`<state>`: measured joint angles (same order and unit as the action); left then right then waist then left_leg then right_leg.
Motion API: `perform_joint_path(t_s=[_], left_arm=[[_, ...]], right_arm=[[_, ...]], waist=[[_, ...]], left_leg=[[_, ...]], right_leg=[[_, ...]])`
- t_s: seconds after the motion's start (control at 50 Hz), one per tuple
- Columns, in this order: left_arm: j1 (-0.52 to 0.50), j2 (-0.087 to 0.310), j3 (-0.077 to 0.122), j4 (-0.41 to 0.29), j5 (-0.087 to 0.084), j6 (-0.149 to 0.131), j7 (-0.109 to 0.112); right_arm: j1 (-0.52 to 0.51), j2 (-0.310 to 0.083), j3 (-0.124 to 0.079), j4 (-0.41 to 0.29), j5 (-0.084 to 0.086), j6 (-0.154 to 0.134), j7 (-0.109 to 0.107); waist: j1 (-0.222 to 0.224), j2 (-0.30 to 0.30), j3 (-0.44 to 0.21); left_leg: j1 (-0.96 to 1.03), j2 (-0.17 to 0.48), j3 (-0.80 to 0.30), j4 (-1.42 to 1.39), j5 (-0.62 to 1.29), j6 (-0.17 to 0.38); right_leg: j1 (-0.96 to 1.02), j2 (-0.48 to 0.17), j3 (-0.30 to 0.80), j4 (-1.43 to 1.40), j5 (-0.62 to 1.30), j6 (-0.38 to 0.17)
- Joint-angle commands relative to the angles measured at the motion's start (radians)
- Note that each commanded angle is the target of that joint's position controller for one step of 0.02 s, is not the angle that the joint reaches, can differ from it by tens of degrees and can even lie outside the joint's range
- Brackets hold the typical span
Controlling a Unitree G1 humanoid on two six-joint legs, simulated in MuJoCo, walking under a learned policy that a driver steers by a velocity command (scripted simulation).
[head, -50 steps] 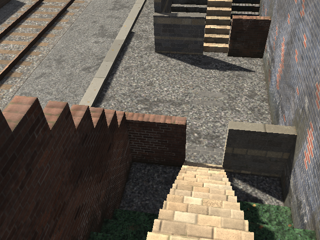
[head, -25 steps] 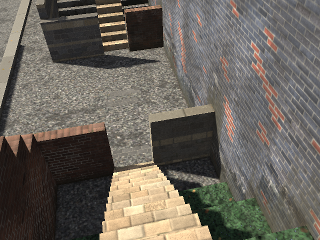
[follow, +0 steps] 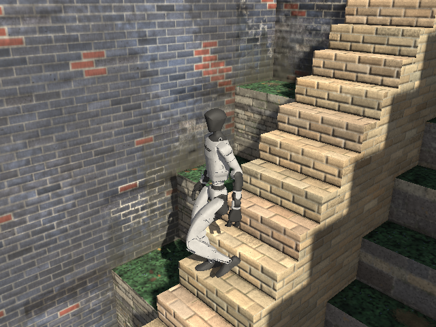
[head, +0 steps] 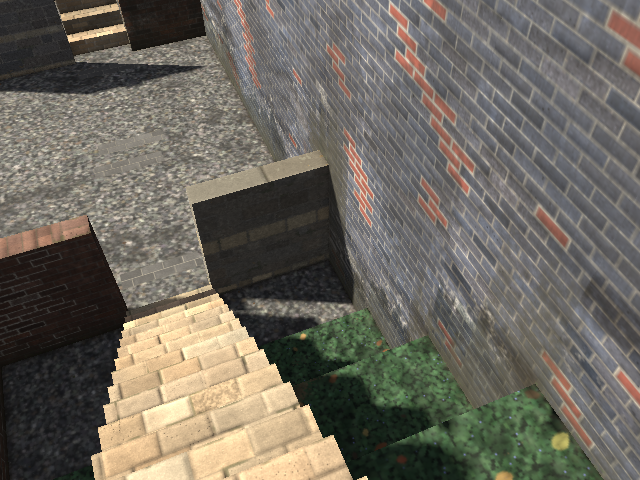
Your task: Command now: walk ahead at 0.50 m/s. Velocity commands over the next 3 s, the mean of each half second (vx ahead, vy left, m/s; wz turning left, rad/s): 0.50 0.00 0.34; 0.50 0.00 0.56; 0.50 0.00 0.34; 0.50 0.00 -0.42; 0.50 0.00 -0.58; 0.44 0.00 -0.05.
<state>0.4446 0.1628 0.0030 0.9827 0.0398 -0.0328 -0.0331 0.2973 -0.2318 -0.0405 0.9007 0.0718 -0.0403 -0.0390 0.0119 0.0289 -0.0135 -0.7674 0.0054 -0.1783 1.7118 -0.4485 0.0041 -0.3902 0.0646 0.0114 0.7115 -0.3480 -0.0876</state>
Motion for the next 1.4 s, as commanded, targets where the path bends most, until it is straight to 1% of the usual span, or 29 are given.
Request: perform_joint_path(t_s=[0.02, 0.1, 0.16, 0.26, 0.3, 0.34, 0.36, 0.42, 0.46, 0.5, 0.52, 0.58, 0.62, 0.68, 0.72, 0.76, 0.8, 0.82, 0.84, 0.9, 0.94, 0.98, 1.06, 1.14, 1.24, 1.26, 1.3, 1.36, 1.4], left_arm=[[-0.005, 0.064, -0.018, -0.024, 0.023, -0.053, 0.024], [0.061, 0.06, -0.024, -0.004, -0.051, -0.071, 0.084], [0.041, 0.078, -0.029, -0.016, -0.038, -0.073, 0.101], [0.165, 0.071, -0.004, 0.051, -0.057, -0.048, 0.09], [0.021, 0.106, 0.017, 0.058, -0.036, -0.027, 0.065], [-0.227, 0.143, 0.045, -0.013, -0.047, -0.053, 0.058], [0.019, 0.019, 0.021, -0.072, -0.05, -0.07, 0.056], [-0.071, 0.079, 0.025, -0.144, -0.073, -0.072, 0.059], [-0.181, 0.017, -0.002, -0.24, -0.098, -0.066, 0.06], [-0.238, 0.03, 0.005, -0.257, -0.042, -0.015, 0.075], [-0.09, 0.025, 0.008, -0.172, -0.029, -0.016, 0.069], [-0.307, 0.11, 0.027, -0.302, -0.023, -0.033, 0.054], [-0.37, 0.041, 0.012, -0.381, -0.031, -0.032, 0.047], [0.024, 0.099, 0.049, -0.233, -0.028, -0.037, 0.017], [0.312, 0.084, 0.064, -0.152, -0.03, -0.036, 0.026], [0.253, 0.113, 0.011, -0.112, -0.044, -0.06, -0.013], [0.222, 0.221, 0.06, -0.08, -0.043, -0.065, -0.023], [0.174, 0.043, 0.022, -0.108, 0.022, -0.054, -0.028], [0.131, 0.111, 0.016, -0.106, 0.048, -0.064, -0.017], [-0.02, 0.033, -0.04, -0.094, 0.038, -0.044, 0.044], [-0.031, 0.126, -0.034, -0.068, 0.025, -0.051, 0.021], [0.099, 0.121, -0.019, -0.043, -0.035, -0.062, 0.036], [0.403, 0.137, 0.021, 0.052, 0.008, -0.044, 0.077], [0.078, 0.185, 0.041, -0.051, -0.036, -0.024, 0.102], [-0.063, 0.236, 0.09, -0.029, -0.071, -0.022, 0.057], [-0.081, 0.213, 0.088, -0.008, -0.074, -0.012, 0.084], [0.221, 0.028, 0.071, -0.004, -0.044, -0.042, 0.067], [0.068, 0.096, 0.074, -0.095, -0.166, 0.0, 0.109], [-0.091, 0.113, 0.076, -0.121, -0.138, 0.058, 0.107]], right_arm=[[0.122, 0.02, 0.004, -0.05, -0.038, 0.059, -0.012], [-0.021, -0.004, -0.009, -0.113, -0.071, 0.086, 0.052], [-0.055, -0.012, -0.011, -0.131, -0.095, 0.093, 0.073], [-0.045, -0.023, -0.022, -0.084, -0.04, 0.095, 0.078], [0.224, -0.082, -0.069, 0.008, -0.029, 0.097, 0.08], [0.724, -0.124, -0.088, 0.208, -0.065, 0.073, 0.076], [0.504, -0.116, -0.044, 0.161, -0.041, 0.044, 0.076], [0.34, -0.093, -0.04, 0.11, -0.062, 0.034, 0.06], [0.259, -0.135, -0.03, 0.092, -0.109, 0.004, 0.046], [0.116, -0.015, 0.016, 0.04, -0.089, 0.032, -0.02], [0.074, -0.101, -0.003, 0.03, -0.1, 0.023, -0.035], [0.199, 0.033, 0.026, 0.05, -0.007, -0.012, -0.079], [0.233, 0.017, 0.014, 0.053, -0.04, 0.026, -0.092], [0.111, 0.004, -0.008, 0.024, -0.043, 0.056, -0.071], [0.098, 0.037, 0.002, 0.01, -0.004, 0.073, -0.066], [0.241, 0.124, 0.021, -0.088, -0.029, 0.032, -0.003], [0.142, 0.004, 0.022, -0.123, 0.034, 0.002, 0.016], [0.045, -0.076, -0.005, -0.093, 0.002, 0.037, 0.0], [-0.042, -0.008, 0.018, -0.151, -0.014, 0.062, -0.001], [-0.03, 0.062, 0.041, -0.174, -0.075, 0.127, 0.006], [0.12, 0.074, 0.033, -0.082, -0.066, 0.133, 0.011], [-0.106, 0.006, 0.014, -0.154, -0.036, 0.131, 0.009], [-0.403, 0.026, -0.003, -0.229, 0.014, 0.064, 0.076], [-0.247, 0.012, -0.023, -0.187, -0.015, 0.08, 0.109], [0.301, -0.146, -0.103, 0.045, -0.039, 0.089, 0.073], [0.393, -0.148, -0.099, 0.083, -0.077, 0.056, 0.07], [0.407, -0.212, -0.034, 0.127, -0.105, 0.015, 0.078], [0.294, -0.165, -0.017, 0.135, -0.101, 0.02, 0.105], [0.192, -0.006, 0.039, 0.127, -0.138, -0.033, 0.106]], waist=[[-0.102, -0.056, 0.034], [-0.068, -0.114, 0.015], [-0.072, -0.098, 0.034], [0.025, -0.063, 0.149], [-0.127, -0.159, 0.021], [-0.411, 0.189, 0.105], [-0.121, 0.594, 0.092], [-0.048, -0.031, 0.012], [0.014, 0.032, -0.031], [0.073, -0.111, 0.04], [0.116, -0.059, -0.024], [0.021, -0.065, 0.122], [-0.048, 0.047, 0.078], [0.078, 0.102, 0.005], [0.209, -0.042, 0.025], [-0.027, -0.515, -0.037], [-0.009, -0.392, -0.111], [0.009, 0.062, -0.006], [-0.015, -0.098, 0.03], [-0.114, -0.019, 0.096], [-0.142, -0.09, 0.007], [-0.009, -0.12, 0.156], [0.167, -0.202, 0.195], [0.065, -0.176, 0.163], [-0.157, -0.177, 0.0], [-0.258, 0.091, 0.105], [-0.038, 0.526, -0.037], [-0.023, 0.092, -0.27], [-0.007, 0.081, -0.074]], left_leg=[[-0.018, 0.068, -0.034, -0.321, 0.315, -0.044], [-0.024, 0.028, -0.106, -0.672, 0.868, 0.002], [0.308, -0.004, 0.008, -0.821, 1.061, -0.015], [0.122, 0.021, 0.001, -0.995, 0.877, 0.018], [0.562, 0.05, 0.083, -1.102, 0.819, 0.066], [0.97, 0.045, 0.108, -1.345, 1.072, 0.21], [1.05, 0.109, -0.14, -1.084, 1.604, 0.298], [0.846, 0.202, -0.325, -1.05, 1.035, 0.336], [0.631, 0.346, -0.656, -1.131, 0.681, 0.395], [0.097, 0.091, -0.36, -1.104, 0.482, 0.273], [-0.04, 0.066, -0.319, -1.072, 0.498, 0.266], [0.083, -0.103, -0.236, -0.907, 0.035, 0.198], [0.038, -0.156, -0.205, -0.859, -0.016, 0.177], [0.037, -0.212, -0.198, -0.475, -0.039, 0.138], [0.042, -0.337, -0.1, 0.082, -0.052, 0.045], [-0.559, -0.275, -0.185, 0.549, -0.378, 0.06], [-0.633, -0.093, -0.132, 0.424, -0.197, 0.03], [-0.508, -0.096, -0.095, 0.265, 0.04, 0.051], [-0.518, -0.076, -0.118, 0.232, 0.084, 0.016], [-0.145, -0.01, -0.051, -0.326, 0.493, -0.033], [0.176, -0.04, 0.091, -0.199, 0.642, -0.043], [-0.292, -0.002, -0.074, -0.393, 0.656, -0.003], [-0.651, 0.002, -0.2, -0.692, 0.549, 0.028], [0.351, 0.01, 0.052, -0.99, 1.087, 0.005], [0.805, 0.054, 0.141, -1.283, 0.984, 0.051], [0.792, 0.065, 0.138, -1.594, 0.977, 0.107], [1.135, 0.18, 0.045, -0.903, 1.742, 0.16], [0.8, 0.395, -0.354, -1.186, 0.399, 0.312], [0.51, 0.443, -0.438, -1.21, 0.545, 0.278]], right_leg=[[-0.149, -0.395, 0.331, -0.182, 0.587, -0.219], [-0.048, -0.278, 0.195, -0.049, 0.213, -0.108], [-0.246, -0.205, 0.072, 0.004, 0.02, -0.092], [0.052, -0.282, 0.132, 0.338, 0.023, -0.054], [-0.065, -0.258, 0.061, 0.581, 0.288, -0.01], [-0.453, -0.008, -0.129, 1.564, -0.125, 0.102], [-0.782, 0.076, -0.048, 1.562, -0.51, 0.11], [-0.836, -0.071, 0.042, 1.279, -0.272, 0.04], [-0.851, -0.139, 0.182, 0.908, -0.019, 0.066], [-0.292, -0.086, 0.091, 0.466, 0.365, 0.119], [-0.009, -0.045, 0.047, 0.582, 0.592, 0.125], [-0.168, -0.045, 0.12, 0.057, 0.903, 0.132], [0.094, 0.009, 0.063, -0.216, 0.933, 0.154], [0.314, -0.019, 0.078, -0.17, 1.031, 0.137], [0.501, -0.202, 0.147, -0.665, 0.858, 0.075], [0.916, -0.434, 0.347, 0.016, 1.525, -0.1], [0.706, -0.63, 0.668, -0.199, 0.651, -0.298], [0.395, -0.444, 0.418, -0.273, 0.511, -0.173], [0.281, -0.492, 0.501, -0.228, 0.555, -0.216], [-0.175, -0.347, 0.291, -0.244, 0.322, -0.127], [-0.313, -0.327, 0.22, -0.256, 0.354, -0.108], [0.076, -0.327, 0.274, -0.171, 0.078, -0.068], [0.537, -0.461, 0.394, -0.126, -0.094, -0.031], [-0.2, -0.374, -0.026, -0.092, -0.23, 0.095], [-0.046, -0.296, -0.121, 0.712, 0.144, 0.189], [-0.056, -0.165, -0.133, 1.192, -0.179, 0.201], [-0.622, -0.023, 0.183, 1.514, -0.603, 0.135], [-0.582, -0.087, 0.2, 1.178, -0.156, 0.053], [-0.617, -0.1, 0.311, 0.98, 0.067, -0.011]])
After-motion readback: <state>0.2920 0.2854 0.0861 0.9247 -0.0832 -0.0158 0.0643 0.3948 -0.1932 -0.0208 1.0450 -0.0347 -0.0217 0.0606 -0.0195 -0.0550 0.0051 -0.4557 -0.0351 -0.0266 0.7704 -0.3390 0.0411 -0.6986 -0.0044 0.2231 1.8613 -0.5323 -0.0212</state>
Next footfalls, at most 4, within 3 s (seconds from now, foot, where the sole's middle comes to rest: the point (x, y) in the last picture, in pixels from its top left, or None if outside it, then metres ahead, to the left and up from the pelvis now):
0.32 left None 0.22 0.18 -0.97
0.72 right None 0.49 0.02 -1.18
1.26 left None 0.52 0.53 -1.40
1.88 right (199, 455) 0.88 0.48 -1.61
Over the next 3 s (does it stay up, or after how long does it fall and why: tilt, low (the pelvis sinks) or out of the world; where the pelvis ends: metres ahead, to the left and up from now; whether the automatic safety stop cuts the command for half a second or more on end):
stays up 1.30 0.53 -1.31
